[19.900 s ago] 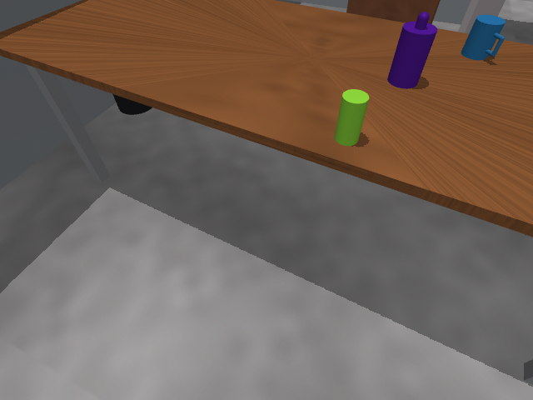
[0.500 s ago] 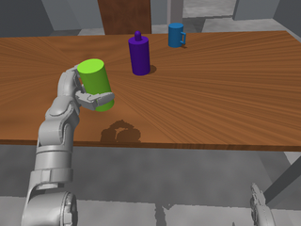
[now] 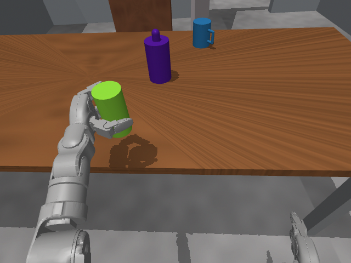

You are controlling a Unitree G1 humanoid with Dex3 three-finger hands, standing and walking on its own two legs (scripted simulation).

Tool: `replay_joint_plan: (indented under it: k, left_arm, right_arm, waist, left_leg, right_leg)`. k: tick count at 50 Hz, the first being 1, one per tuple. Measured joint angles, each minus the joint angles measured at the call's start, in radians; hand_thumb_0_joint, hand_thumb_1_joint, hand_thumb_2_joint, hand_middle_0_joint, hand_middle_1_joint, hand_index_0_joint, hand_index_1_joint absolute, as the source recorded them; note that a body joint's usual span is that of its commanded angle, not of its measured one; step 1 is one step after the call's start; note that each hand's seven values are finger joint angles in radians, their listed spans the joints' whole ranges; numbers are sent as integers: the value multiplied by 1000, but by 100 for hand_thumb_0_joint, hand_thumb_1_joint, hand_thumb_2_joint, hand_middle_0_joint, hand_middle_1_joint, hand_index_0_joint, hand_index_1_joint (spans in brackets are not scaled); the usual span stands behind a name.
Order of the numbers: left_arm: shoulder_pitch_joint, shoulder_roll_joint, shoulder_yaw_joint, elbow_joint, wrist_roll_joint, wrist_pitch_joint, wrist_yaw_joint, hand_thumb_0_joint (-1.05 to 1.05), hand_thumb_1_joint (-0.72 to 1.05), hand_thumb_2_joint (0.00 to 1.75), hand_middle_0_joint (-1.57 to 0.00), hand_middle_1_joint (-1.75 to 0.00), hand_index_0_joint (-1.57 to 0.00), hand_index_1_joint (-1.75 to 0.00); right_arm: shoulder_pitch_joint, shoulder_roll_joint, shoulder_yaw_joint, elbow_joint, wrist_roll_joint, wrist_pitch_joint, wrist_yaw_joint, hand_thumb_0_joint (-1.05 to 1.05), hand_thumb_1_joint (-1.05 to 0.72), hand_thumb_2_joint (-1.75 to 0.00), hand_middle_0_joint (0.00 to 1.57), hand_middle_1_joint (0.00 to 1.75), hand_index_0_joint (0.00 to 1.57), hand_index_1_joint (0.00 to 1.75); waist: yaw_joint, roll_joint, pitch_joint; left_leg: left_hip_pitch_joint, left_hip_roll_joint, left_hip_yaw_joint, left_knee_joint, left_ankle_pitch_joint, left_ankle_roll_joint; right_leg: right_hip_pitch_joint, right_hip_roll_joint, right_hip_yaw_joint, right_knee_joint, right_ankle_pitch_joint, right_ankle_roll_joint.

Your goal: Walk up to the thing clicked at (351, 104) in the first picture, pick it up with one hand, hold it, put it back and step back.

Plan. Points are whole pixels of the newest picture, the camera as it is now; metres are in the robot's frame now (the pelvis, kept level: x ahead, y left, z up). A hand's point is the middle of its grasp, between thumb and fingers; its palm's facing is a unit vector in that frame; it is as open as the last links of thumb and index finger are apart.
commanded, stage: lower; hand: left
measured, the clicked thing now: (113, 111) +0.39 +0.15 +0.17
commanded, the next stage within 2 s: loosen in 1.22 s
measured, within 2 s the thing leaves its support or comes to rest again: rests again in 1.22 s
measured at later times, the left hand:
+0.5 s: hand (119, 126) +0.41 +0.16 +0.10, palm faces +0.07 -1.00 +0.02, open 9.5 cm
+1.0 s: hand (123, 135) +0.41 +0.15 +0.07, palm faces +0.04 -1.00 +0.02, open 9.5 cm
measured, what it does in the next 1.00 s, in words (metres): stands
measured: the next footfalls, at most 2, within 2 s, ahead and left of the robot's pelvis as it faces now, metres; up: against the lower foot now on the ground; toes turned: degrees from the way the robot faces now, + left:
none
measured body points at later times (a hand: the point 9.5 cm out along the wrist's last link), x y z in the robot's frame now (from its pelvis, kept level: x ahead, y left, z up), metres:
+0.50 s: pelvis +0.00 +0.00 -0.01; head +0.03 -0.01 +0.44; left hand +0.40 +0.21 +0.11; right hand +0.15 -0.26 -0.08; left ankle +0.01 +0.14 -0.72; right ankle +0.02 -0.15 -0.72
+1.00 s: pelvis +0.00 +0.00 -0.02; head +0.04 +0.00 +0.43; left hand +0.41 +0.21 +0.07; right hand +0.15 -0.26 -0.08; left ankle +0.01 +0.14 -0.72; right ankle +0.02 -0.15 -0.72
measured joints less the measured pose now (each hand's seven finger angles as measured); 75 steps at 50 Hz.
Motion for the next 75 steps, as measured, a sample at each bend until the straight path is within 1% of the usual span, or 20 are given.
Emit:
replay_joint_plan:
  k: [6,12,22,29,33,39,49,62,68,71,75]
  left_arm:
    - [18,-6,-2,33,1,-37,-2,-4,-52,96,-90,-122,-92,-125]
    - [38,-13,-3,67,5,-101,-6,-4,-52,96,-90,-121,-92,-124]
    - [28,-3,-1,152,6,-218,-13,-4,-52,96,-90,-121,-93,-124]
    - [25,4,1,214,9,-272,-25,-4,-52,96,-90,-121,-93,-124]
    - [25,5,1,237,7,-301,-32,-4,-52,96,-90,-121,-93,-124]
    - [13,11,-3,261,10,-333,-32,-4,-52,96,-90,-121,-93,-124]
    - [3,9,-7,309,15,-377,-36,-4,-52,96,-90,-121,-92,-124]
    - [9,-5,-18,320,23,-420,-19,-4,-52,97,-90,-121,-92,-124]
    - [12,-11,-12,328,28,-436,-11,-4,-52,97,-91,-121,-93,-124]
    - [13,-11,-13,316,28,-450,-8,-4,-53,96,-92,-119,-94,-122]
    - [17,-10,-16,310,26,-453,-8,-4,-49,89,-94,-113,-96,-115]
  right_arm:
    - [4,11,11,-18,-2,24,10,-1,52,-6,5,5,5,5]
    - [10,17,12,-45,-3,53,17,-1,52,-6,5,6,5,5]
    - [11,12,14,-94,-3,101,6,-1,51,-6,5,5,5,5]
    - [15,12,7,-123,-5,130,11,-1,51,-6,5,5,5,5]
    - [25,13,11,-141,-5,146,10,-1,50,-6,5,5,5,5]
    - [25,15,15,-170,-8,168,8,-1,50,-6,5,5,5,5]
    - [45,12,14,-220,-7,184,15,-1,50,-6,5,5,5,5]
    - [72,14,15,-289,-14,201,27,-1,49,-7,5,6,5,5]
    - [82,11,9,-318,-18,210,33,-1,49,-7,6,6,5,5]
    - [86,10,7,-326,-19,214,36,-1,49,-6,5,5,5,5]
    - [93,8,10,-343,-21,220,38,-1,49,-6,5,5,5,5]
  waist:
    - [-2,1,5]
    - [-7,-7,19]
    - [-22,-23,16]
    - [-28,-20,10]
    - [-29,-21,14]
    - [-36,-25,14]
    - [-42,-33,1]
    - [-46,-35,-2]
    - [-49,-36,-3]
    - [-46,-37,0]
    - [-44,-34,-2]
  left_leg:
    - [1,1,2,-4,-2,0]
    - [-18,2,3,7,-5,-1]
    - [-63,6,0,45,-21,-4]
    - [-98,9,1,72,-30,-4]
    - [-117,8,2,87,-35,-3]
    - [-143,9,1,110,-42,-3]
    - [-172,10,1,137,-54,-2]
    - [-212,9,2,177,-73,1]
    - [-228,9,2,193,-81,2]
    - [-237,9,1,200,-84,1]
    - [-241,9,0,205,-87,0]
  right_leg:
    - [0,1,1,-4,-1,0]
    - [-21,2,3,9,-5,-1]
    - [-64,7,2,43,-17,-4]
    - [-99,10,4,67,-24,-4]
    - [-118,10,5,83,-29,-3]
    - [-143,11,5,103,-35,-3]
    - [-170,13,6,124,-43,-1]
    - [-207,12,9,156,-57,3]
    - [-223,13,10,171,-64,3]
    - [-232,12,9,178,-67,3]
    - [-236,12,8,184,-72,2]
